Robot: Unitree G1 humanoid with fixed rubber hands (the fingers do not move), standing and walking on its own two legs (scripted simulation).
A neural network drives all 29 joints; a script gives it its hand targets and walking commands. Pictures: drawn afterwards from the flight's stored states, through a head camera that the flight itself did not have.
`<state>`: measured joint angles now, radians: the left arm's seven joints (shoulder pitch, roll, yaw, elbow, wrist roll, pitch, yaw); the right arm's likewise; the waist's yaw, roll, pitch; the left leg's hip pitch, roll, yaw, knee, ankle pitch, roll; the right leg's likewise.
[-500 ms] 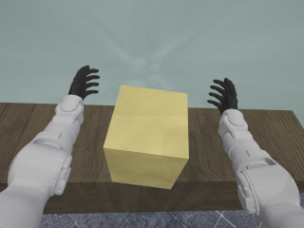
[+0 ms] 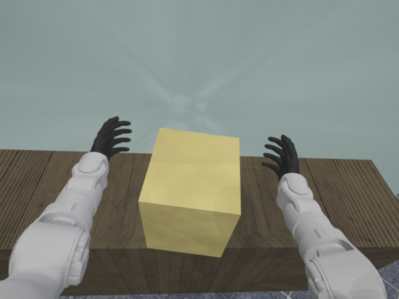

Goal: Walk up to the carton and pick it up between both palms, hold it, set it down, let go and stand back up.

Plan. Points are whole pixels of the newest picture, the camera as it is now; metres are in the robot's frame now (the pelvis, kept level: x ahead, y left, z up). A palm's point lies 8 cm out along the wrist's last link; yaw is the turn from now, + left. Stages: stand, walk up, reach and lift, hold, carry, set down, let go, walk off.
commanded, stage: set down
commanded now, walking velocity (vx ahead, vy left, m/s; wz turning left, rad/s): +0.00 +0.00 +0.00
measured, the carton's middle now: (191, 195) +0.40 +0.00 -0.08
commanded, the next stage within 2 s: none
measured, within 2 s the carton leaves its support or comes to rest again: neither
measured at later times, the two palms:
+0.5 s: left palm (92, 193) +0.34 +0.21 +0.02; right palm (285, 213) +0.31 -0.19 +0.02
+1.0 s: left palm (78, 244) +0.25 +0.23 -0.02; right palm (284, 254) +0.24 -0.18 -0.02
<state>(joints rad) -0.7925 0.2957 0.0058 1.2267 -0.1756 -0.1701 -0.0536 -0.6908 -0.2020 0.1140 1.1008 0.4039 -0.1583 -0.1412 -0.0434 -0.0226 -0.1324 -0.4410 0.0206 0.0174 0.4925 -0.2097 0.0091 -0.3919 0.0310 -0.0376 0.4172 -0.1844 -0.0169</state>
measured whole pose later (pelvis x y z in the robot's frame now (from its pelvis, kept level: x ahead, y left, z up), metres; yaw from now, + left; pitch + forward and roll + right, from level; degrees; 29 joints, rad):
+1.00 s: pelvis +0.02 +0.00 +0.00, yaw +0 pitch -2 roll -1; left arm 0.01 0.27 -0.04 0.68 -0.19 -0.38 -0.06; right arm 0.02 -0.07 0.03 0.73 0.19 -0.44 -0.12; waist 0.00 -0.02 0.02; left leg -0.21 0.01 0.01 0.51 -0.28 0.01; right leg -0.16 0.03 -0.03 0.44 -0.25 -0.02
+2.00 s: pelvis +0.03 -0.01 +0.01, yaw -1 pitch -5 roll +0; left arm 0.23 0.24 -0.02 0.62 -0.09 -0.20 -0.03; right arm 0.20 -0.12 0.02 0.77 0.09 -0.39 -0.03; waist 0.03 -0.03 0.05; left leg -0.06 0.01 0.03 0.40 -0.25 0.00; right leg -0.04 0.03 0.01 0.37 -0.24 -0.03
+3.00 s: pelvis +0.02 -0.01 +0.01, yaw -2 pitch -4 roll +0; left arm 0.18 0.20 0.01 0.54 0.00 0.11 0.01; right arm 0.18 -0.19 -0.02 0.75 0.00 -0.22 0.03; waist 0.01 -0.02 0.06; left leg -0.09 0.02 0.04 0.39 -0.23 -0.01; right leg -0.08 0.04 0.00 0.37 -0.23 -0.04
